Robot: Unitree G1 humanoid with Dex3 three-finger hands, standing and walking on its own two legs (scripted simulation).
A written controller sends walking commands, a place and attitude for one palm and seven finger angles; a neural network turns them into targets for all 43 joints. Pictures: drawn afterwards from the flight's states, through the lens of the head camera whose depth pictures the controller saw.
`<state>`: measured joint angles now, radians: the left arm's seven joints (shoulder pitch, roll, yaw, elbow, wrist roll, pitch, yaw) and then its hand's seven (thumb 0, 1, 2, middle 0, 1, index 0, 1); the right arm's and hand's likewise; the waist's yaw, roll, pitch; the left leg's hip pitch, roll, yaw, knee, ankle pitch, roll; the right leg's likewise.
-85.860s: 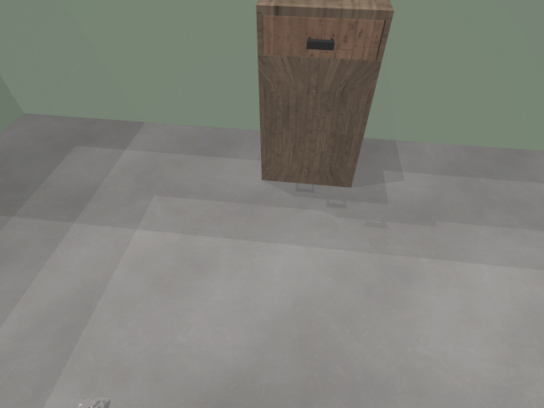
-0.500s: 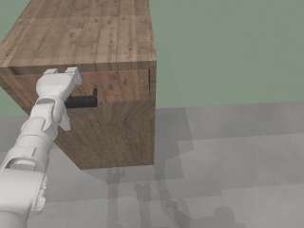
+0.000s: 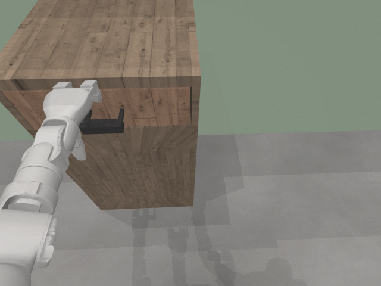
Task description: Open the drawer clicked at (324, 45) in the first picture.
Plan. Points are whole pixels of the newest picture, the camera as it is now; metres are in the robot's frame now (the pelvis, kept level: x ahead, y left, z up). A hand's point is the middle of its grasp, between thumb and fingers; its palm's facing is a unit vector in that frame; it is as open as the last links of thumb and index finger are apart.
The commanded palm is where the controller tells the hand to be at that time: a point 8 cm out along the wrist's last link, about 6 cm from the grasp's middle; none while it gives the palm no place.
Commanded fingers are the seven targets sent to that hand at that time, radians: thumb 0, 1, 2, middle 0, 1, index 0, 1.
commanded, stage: lower the fingers behind the handle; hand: left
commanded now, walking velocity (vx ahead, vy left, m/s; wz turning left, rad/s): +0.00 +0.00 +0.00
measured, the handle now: (104, 119) +0.51 +0.23 +0.01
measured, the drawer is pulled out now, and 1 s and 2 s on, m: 0.00 0.00 0.00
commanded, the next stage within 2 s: lift the fingers back up to retry in 1.58 s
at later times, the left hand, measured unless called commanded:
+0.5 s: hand (86, 130) +0.45 +0.25 +0.04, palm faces -0.04 -0.02 -1.00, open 13.8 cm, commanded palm +0.43 +0.24 +0.10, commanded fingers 0.00 -0.50 0.30 -0.30 -1.20 -0.30 -1.20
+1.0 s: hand (93, 133) +0.45 +0.24 +0.02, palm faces -0.03 -0.01 -1.00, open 13.8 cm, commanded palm +0.43 +0.25 +0.06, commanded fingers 0.00 -0.50 0.30 -0.30 -1.20 -0.30 -1.20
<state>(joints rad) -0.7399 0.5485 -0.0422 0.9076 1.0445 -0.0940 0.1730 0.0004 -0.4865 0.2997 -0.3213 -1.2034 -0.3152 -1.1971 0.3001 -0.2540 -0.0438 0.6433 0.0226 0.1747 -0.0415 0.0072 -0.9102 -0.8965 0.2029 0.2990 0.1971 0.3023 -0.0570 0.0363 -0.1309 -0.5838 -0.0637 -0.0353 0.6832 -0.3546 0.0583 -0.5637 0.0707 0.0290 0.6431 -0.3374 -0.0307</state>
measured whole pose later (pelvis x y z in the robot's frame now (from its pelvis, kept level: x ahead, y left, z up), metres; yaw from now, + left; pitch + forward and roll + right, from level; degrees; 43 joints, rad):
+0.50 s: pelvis +0.00 +0.01 -0.01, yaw +0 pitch +17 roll -2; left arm -0.72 0.51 -0.04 0.95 1.07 -0.08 0.26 0.00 -0.49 0.30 -0.32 -1.20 -0.32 -1.20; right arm 0.32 -0.25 -0.06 0.67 0.01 0.18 -0.02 0.01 -0.91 -0.90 0.20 0.30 0.20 0.30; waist -0.06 0.04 -0.15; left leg -0.65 -0.06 -0.03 0.74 -0.38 0.06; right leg -0.63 0.07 0.03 0.69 -0.35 -0.02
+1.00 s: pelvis -0.01 +0.00 -0.01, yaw -1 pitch +18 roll -2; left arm -0.76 0.52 -0.03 1.05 1.09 -0.07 0.32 0.00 -0.49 0.30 -0.30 -1.26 -0.32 -1.20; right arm 0.34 -0.25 -0.03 0.66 0.02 0.18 -0.04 0.01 -0.91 -0.90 0.20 0.30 0.20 0.30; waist -0.09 0.04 -0.17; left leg -0.72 -0.05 -0.01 0.79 -0.38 0.06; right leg -0.71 0.09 0.04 0.74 -0.36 -0.03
